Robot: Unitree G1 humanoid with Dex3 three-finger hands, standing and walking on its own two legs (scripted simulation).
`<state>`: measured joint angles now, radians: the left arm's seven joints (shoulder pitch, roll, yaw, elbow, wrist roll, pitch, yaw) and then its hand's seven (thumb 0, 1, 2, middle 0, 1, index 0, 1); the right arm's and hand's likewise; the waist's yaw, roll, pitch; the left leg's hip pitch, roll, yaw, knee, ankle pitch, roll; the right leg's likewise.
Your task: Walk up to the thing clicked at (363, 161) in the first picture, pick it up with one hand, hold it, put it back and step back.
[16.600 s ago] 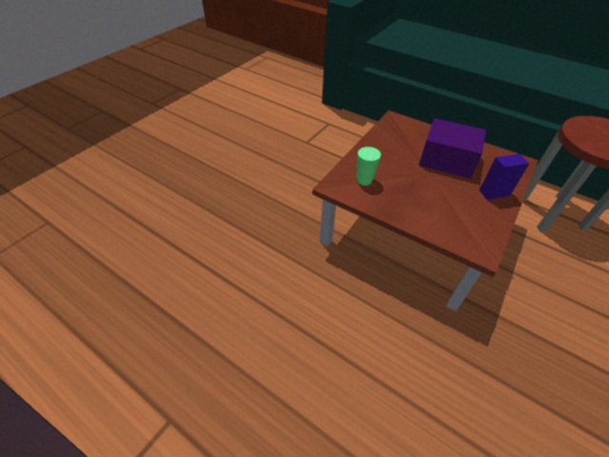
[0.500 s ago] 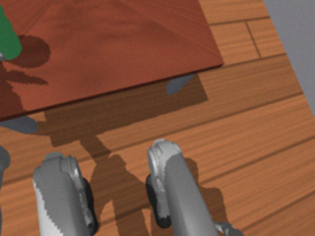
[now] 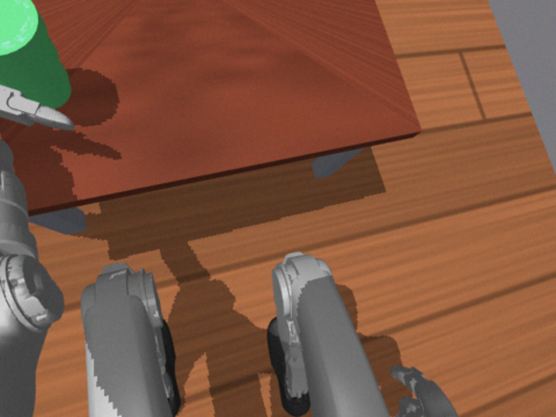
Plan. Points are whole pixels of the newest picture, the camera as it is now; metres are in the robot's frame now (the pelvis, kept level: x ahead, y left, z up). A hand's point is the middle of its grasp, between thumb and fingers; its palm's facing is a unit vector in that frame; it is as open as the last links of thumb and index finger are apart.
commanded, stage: close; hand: left
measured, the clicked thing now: (22, 59) +0.55 +0.28 -0.02
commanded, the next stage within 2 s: settle in 0.98 s
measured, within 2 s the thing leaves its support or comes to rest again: leaves its support in 1.20 s
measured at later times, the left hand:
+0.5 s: hand (13, 60) +0.54 +0.28 -0.01, palm faces +0.28 -0.96 -0.02, open 15.7 cm
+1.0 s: hand (17, 51) +0.55 +0.28 -0.02, palm faces +0.26 -0.97 -0.03, open 10.9 cm
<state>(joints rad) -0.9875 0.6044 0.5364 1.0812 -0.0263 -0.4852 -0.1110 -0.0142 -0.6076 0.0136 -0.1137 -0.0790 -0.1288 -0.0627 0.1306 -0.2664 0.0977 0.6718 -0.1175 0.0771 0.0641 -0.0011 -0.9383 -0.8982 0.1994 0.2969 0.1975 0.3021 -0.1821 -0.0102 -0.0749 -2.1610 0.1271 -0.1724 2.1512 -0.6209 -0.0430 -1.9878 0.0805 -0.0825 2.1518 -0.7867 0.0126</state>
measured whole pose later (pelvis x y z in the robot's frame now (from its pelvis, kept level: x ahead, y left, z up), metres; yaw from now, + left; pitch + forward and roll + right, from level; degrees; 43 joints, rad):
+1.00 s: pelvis -0.01 +0.00 -0.03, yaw -1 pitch +34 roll -8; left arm -1.05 0.72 0.53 1.12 -0.02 -0.43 -0.16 -0.01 -0.36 0.58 -0.83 -0.79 -0.81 -0.75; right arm 0.16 -0.27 0.14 0.66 -0.11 0.11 0.06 0.00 -0.93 -0.89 0.20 0.30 0.20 0.30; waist -0.21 -0.01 -0.04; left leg -2.23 0.12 -0.20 2.24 -0.62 -0.05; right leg -2.06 0.09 -0.10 2.24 -0.78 0.01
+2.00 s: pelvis +0.00 +0.00 +0.06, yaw +2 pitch +35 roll -6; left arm -0.99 0.61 0.48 1.03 -0.04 -0.34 -0.15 -0.01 -0.51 1.09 -0.77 -1.06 -0.71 -1.04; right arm 0.21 -0.27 0.05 0.67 -0.05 0.08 0.02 0.00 -0.91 -0.89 0.20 0.30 0.20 0.30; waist -0.17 0.02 -0.14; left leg -1.99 0.12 -0.12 1.95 -0.59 -0.03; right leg -1.83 0.06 -0.06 1.95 -0.74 0.01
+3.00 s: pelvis +0.02 +0.01 +0.16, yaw +5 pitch +30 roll -6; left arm -0.74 0.42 0.40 0.87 -0.09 -0.36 -0.10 -0.01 -0.50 1.09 -0.76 -1.07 -0.70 -1.05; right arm 0.21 -0.23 0.02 0.68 -0.03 0.05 0.01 0.00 -0.93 -0.90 0.20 0.30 0.20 0.30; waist -0.11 0.04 -0.18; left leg -1.60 0.11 -0.08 1.62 -0.55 -0.02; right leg -1.45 0.04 -0.05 1.60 -0.68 0.02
